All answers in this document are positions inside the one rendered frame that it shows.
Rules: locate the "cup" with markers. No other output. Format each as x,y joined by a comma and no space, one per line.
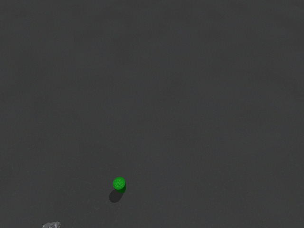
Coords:
119,184

